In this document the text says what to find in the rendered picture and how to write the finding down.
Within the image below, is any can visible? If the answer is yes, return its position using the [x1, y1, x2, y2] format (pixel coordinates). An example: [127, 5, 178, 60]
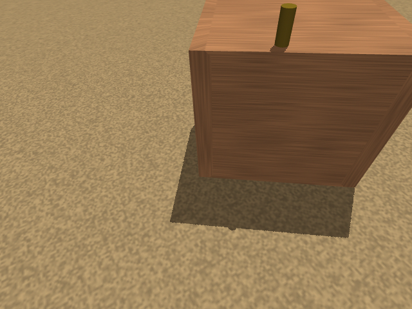
[275, 3, 297, 48]

